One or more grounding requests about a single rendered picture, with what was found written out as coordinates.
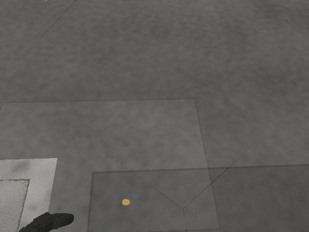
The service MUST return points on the robot left hand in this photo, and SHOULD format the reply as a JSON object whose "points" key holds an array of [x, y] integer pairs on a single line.
{"points": [[47, 222]]}

